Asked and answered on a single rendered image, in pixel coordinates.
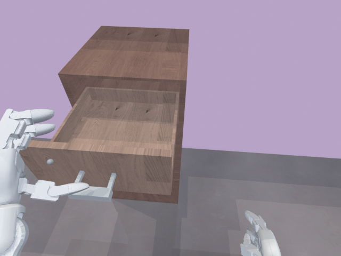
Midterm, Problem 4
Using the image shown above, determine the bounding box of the cabinet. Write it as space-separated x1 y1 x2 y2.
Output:
58 26 189 204

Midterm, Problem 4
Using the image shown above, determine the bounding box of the handle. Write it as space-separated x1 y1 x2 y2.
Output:
67 171 116 202

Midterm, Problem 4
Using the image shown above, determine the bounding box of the robot left hand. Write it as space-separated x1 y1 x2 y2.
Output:
0 109 90 205

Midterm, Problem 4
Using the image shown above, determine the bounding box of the left robot forearm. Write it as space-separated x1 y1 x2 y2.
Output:
0 204 29 256

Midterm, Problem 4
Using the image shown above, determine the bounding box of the drawer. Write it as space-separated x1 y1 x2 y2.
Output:
19 87 179 195

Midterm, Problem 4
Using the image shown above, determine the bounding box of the robot right hand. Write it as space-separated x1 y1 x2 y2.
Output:
240 210 281 256

